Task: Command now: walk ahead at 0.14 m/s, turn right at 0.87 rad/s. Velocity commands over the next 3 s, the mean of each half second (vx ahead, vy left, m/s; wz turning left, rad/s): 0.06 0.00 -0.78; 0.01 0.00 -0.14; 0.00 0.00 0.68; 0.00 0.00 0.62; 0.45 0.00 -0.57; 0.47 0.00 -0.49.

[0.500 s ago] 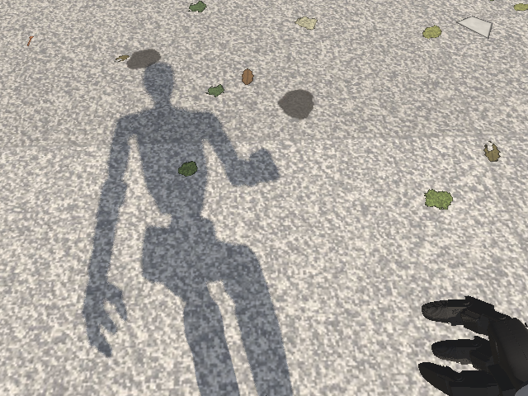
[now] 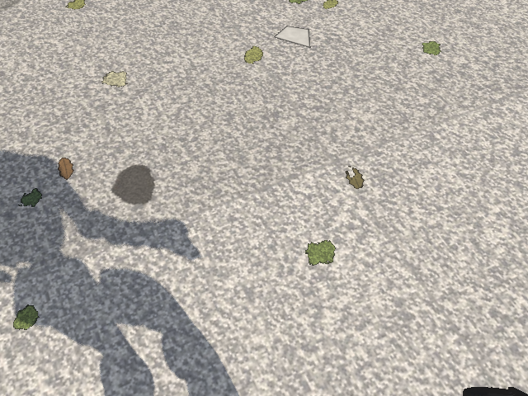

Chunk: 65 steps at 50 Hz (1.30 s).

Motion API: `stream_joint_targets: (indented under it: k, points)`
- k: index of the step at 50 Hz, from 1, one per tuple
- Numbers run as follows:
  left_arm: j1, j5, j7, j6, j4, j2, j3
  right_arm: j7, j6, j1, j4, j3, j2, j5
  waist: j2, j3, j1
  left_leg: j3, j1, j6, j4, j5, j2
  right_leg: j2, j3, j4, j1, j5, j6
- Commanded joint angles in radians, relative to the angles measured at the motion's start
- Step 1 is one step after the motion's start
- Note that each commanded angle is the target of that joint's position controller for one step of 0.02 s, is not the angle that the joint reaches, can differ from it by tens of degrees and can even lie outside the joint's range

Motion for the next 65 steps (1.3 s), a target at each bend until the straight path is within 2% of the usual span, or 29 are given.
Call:
stream_joint_targets:
  k: [1,4,6,8,12,16,17,18,19,20,21,23,28,32,36,37,38,39,40,41,48,51,54,56,59,62,63,64,65]
  points:
    - [-0.032,-0.034,0.020,-0.011,-0.142,0.137,0.036,-0.004,0.000,0.029,-0.108,-0.043,-0.172,-0.017,0.082,-0.232,-0.064,-0.148,-0.328,-0.003,0.019,0.068,0.038,-0.344,0.667,-0.326,0.382,0.086,-0.202]
    - [-0.045,-0.024,0.047,0.016,-0.154,0.138,0.045,-0.006,0.021,0.007,-0.101,-0.038,-0.112,-0.020,0.040,-0.196,-0.076,-0.117,-0.202,-0.031,-0.277,0.095,0.040,-0.212,0.484,-0.290,0.236,0.278,-0.122]
    - [-0.012,-0.025,0.068,0.037,-0.152,0.160,0.056,-0.010,0.021,-0.017,-0.097,-0.031,-0.075,-0.014,0.013,-0.250,-0.055,-0.108,-0.182,-0.061,-0.397,0.146,0.014,-0.197,0.474,-0.251,0.262,0.406,-0.106]
    - [-0.022,-0.031,0.084,0.060,-0.161,0.169,0.063,-0.014,0.027,-0.024,-0.088,-0.034,-0.077,-0.002,-0.027,-0.292,-0.047,-0.121,-0.162,-0.072,-0.476,0.233,0.005,-0.185,0.485,-0.234,0.274,0.312,-0.071]
    - [-0.045,-0.029,0.086,0.083,-0.179,0.148,0.062,-0.015,0.025,-0.080,-0.093,-0.046,-0.085,0.001,-0.127,-0.248,-0.015,-0.136,-0.120,-0.062,-0.621,0.293,-0.007,-0.152,0.540,-0.236,0.241,0.040,-0.018]
    - [-0.072,-0.026,0.076,0.084,-0.194,0.121,0.053,0.002,-0.004,-0.033,-0.069,-0.067,-0.122,-0.001,-0.191,-0.256,-0.019,-0.135,-0.006,-0.023,-0.846,0.331,0.015,-0.153,0.599,-0.149,0.285,0.067,0.007]
    - [-0.085,-0.030,0.074,0.084,-0.197,0.107,0.046,0.007,-0.010,0.005,-0.053,-0.072,-0.126,-0.003,-0.182,-0.260,-0.038,-0.120,0.080,-0.003,-0.959,0.438,0.037,-0.132,0.584,-0.104,0.261,0.038,0.026]
    - [-0.034,-0.026,0.069,0.084,-0.188,0.064,0.030,0.007,-0.009,0.003,-0.056,-0.079,-0.150,-0.014,-0.080,-0.277,-0.013,-0.207,0.190,0.052,-1.013,0.503,0.156,-0.075,0.524,0.010,0.194,-0.222,0.060]
    - [0.021,-0.016,0.067,0.081,-0.187,0.031,0.016,0.000,0.006,-0.047,-0.092,-0.084,-0.213,-0.035,0.155,-0.246,0.035,-0.421,0.248,0.163,-1.042,0.660,0.353,0.057,0.349,0.222,0.046,-0.496,0.113]
    - [0.013,-0.012,0.059,0.066,-0.210,0.117,0.039,0.001,0.009,-0.007,-0.078,-0.093,-0.221,-0.064,0.307,-0.224,0.032,-0.634,0.176,0.314,-1.087,0.653,0.468,0.048,0.277,0.453,-0.057,-0.554,0.169]
    - [0.026,-0.013,0.058,0.062,-0.176,0.186,0.055,-0.003,0.010,-0.035,-0.100,-0.080,-0.169,-0.046,0.209,-0.204,0.025,-0.574,0.156,0.322,-1.060,0.574,0.444,-0.008,0.277,0.568,-0.069,-0.478,0.200]
    - [0.004,-0.015,0.066,0.076,-0.128,0.153,0.048,-0.011,0.027,-0.041,-0.106,-0.062,-0.122,-0.013,0.080,-0.175,0.000,-0.376,0.147,0.231,-1.026,0.457,0.306,-0.023,0.242,0.644,-0.069,-0.367,0.226]
    - [-0.053,-0.025,0.065,0.067,-0.140,0.057,0.003,-0.019,0.051,0.040,-0.072,-0.053,-0.126,-0.016,0.152,-0.179,-0.051,-0.258,0.221,0.234,-1.033,0.497,0.240,-0.058,0.152,0.448,-0.038,-0.335,0.250]
    - [-0.064,-0.024,0.058,0.061,-0.119,0.042,-0.009,-0.016,0.064,0.069,-0.056,-0.063,-0.159,-0.010,0.225,-0.190,-0.079,-0.262,0.213,0.250,-1.037,0.461,0.261,-0.111,0.084,0.136,0.127,-0.358,0.237]
    - [0.014,-0.016,0.051,0.055,-0.053,0.034,-0.008,-0.017,0.064,0.117,-0.025,-0.053,-0.143,0.016,0.178,-0.187,-0.045,-0.245,0.140,0.197,-0.981,0.500,0.246,-0.099,0.065,-0.257,0.337,-0.097,0.166]
    - [0.011,-0.003,0.053,0.054,-0.062,0.065,-0.007,-0.014,0.054,0.145,-0.015,-0.048,-0.130,0.009,0.119,-0.202,-0.055,-0.213,0.066,0.141,-0.946,0.457,0.229,-0.165,0.136,-0.253,0.426,-0.021,0.131]
    - [-0.003,0.017,0.057,0.055,-0.063,0.142,0.009,-0.006,0.033,0.157,-0.031,-0.035,-0.081,-0.015,-0.095,-0.223,-0.095,-0.085,-0.007,0.072,-0.863,0.363,0.133,-0.285,0.259,-0.200,0.444,0.112,0.066]
    - [-0.027,0.026,0.047,0.047,-0.057,0.071,-0.007,-0.004,0.023,0.093,-0.040,-0.030,-0.070,-0.028,-0.162,-0.203,-0.066,-0.031,0.048,0.022,-0.879,0.251,0.098,-0.328,0.299,-0.239,0.305,0.024,0.007]
    - [-0.066,0.029,0.042,0.037,-0.063,0.007,-0.028,-0.002,0.021,0.064,-0.036,-0.032,-0.079,-0.035,-0.127,-0.169,-0.068,-0.039,0.100,0.001,-0.891,0.302,0.108,-0.295,0.278,-0.255,0.256,-0.086,0.027]
    - [-0.057,0.030,0.041,0.029,-0.051,0.001,-0.030,-0.002,0.022,0.053,-0.028,-0.031,-0.068,-0.036,-0.123,-0.156,-0.060,-0.039,0.124,-0.003,-0.893,0.349,0.103,-0.253,0.249,-0.253,0.237,-0.158,0.061]
    - [0.005,0.012,0.055,0.009,-0.018,0.043,-0.022,-0.007,0.034,0.077,0.016,-0.042,-0.101,-0.007,-0.065,-0.073,-0.043,-0.059,0.074,0.021,-0.872,0.414,0.099,-0.204,0.192,-0.235,0.235,-0.153,0.103]
    - [0.041,0.003,0.080,0.032,-0.016,0.118,0.014,-0.002,0.043,0.058,-0.016,-0.058,-0.133,0.015,-0.122,-0.065,-0.021,-0.024,-0.090,0.020,-0.725,0.323,0.071,-0.322,0.251,-0.240,0.307,0.007,0.022]
    - [0.001,0.010,0.099,0.037,-0.047,0.083,0.012,0.013,0.057,0.050,-0.051,-0.064,-0.116,0.015,-0.147,-0.088,-0.009,-0.009,-0.245,0.004,-0.392,-0.027,0.127,-0.505,0.339,-0.239,0.361,0.312,-0.107]
    - [-0.047,-0.003,0.098,0.034,-0.052,0.087,0.020,0.021,0.073,0.065,-0.058,-0.060,-0.094,0.018,-0.089,-0.093,-0.027,-0.003,-0.271,-0.008,-0.384,-0.004,0.168,-0.491,0.262,-0.219,0.391,0.379,-0.093]
    - [-0.096,-0.014,0.090,0.043,-0.059,0.111,0.035,0.041,0.083,0.089,-0.073,-0.057,-0.098,0.026,-0.113,-0.137,-0.032,0.073,-0.139,-0.005,-0.521,0.113,0.150,-0.431,0.119,-0.171,0.373,0.424,-0.036]
    - [-0.081,-0.036,0.084,0.042,-0.045,0.092,0.034,0.047,0.085,0.200,-0.065,-0.087,-0.138,0.027,-0.075,-0.200,-0.078,0.129,0.092,0.051,-0.788,0.319,0.060,-0.370,-0.016,0.051,0.321,0.358,0.051]
    - [-0.036,-0.023,0.077,0.031,-0.042,0.071,0.029,0.030,0.082,0.256,-0.069,-0.115,-0.211,0.019,0.079,-0.211,-0.098,-0.052,0.262,0.123,-0.901,0.628,0.104,-0.290,-0.075,0.284,0.145,0.119,0.139]
    - [-0.079,0.032,0.074,0.024,-0.120,-0.011,0.001,0.019,0.065,0.259,-0.112,-0.143,-0.379,-0.007,0.370,-0.233,-0.058,-0.604,0.405,0.351,-0.970,0.980,0.407,-0.083,-0.040,0.591,-0.214,-0.572,0.236]
    - [-0.129,0.018,0.074,0.015,-0.116,0.037,0.007,0.032,0.042,0.297,-0.123,-0.122,-0.312,-0.036,0.217,-0.356,-0.126,-0.671,0.422,0.437,-1.011,0.895,0.467,-0.084,0.165,0.721,-0.223,-0.614,0.220]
